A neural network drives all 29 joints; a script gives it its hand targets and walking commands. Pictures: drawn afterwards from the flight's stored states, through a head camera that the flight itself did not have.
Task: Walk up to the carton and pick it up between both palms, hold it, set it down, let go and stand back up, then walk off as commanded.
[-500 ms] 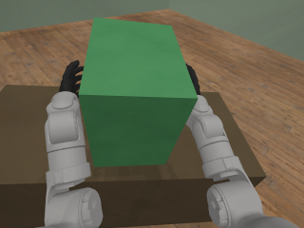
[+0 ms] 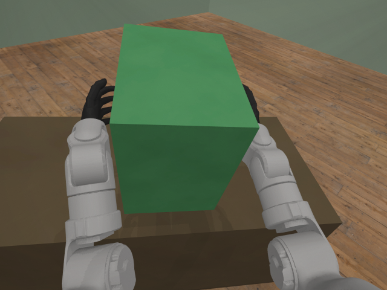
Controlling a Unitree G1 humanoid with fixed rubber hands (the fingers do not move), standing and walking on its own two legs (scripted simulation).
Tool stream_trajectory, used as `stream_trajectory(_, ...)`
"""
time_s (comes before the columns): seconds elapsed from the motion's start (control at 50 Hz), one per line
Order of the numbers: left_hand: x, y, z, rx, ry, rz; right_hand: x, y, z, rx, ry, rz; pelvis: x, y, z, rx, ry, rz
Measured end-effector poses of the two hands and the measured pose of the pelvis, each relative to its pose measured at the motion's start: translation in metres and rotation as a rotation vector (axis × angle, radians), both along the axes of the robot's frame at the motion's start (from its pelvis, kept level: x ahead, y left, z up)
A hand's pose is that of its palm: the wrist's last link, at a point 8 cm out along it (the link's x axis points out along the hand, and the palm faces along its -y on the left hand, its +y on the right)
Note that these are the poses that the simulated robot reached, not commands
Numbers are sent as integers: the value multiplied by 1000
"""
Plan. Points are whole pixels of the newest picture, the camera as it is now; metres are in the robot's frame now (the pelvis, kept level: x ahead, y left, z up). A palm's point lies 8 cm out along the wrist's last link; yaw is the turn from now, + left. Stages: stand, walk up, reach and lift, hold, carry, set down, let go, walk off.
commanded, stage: hold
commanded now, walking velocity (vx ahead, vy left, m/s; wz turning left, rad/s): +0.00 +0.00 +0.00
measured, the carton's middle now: (172, 124) +0.40 +0.00 +0.16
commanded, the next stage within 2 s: none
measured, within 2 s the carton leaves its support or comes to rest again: neither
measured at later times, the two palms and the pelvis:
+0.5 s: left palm (94, 119) +0.35 +0.15 +0.21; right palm (249, 128) +0.35 -0.15 +0.19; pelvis -0.02 +0.00 +0.00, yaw +1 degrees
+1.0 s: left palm (86, 126) +0.35 +0.16 +0.20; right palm (240, 127) +0.36 -0.13 +0.19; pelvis +0.00 +0.00 +0.00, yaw +1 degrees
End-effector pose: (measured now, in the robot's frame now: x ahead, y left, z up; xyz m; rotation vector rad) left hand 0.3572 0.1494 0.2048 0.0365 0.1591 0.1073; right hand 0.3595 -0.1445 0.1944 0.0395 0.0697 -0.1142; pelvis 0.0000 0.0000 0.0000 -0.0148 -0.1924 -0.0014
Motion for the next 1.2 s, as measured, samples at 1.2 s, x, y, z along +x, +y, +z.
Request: stream_trajectory(1.2,-10,8,0,8,1,3,-9,8,-6,12,-13,1,-10,6,0,1,-6,-2)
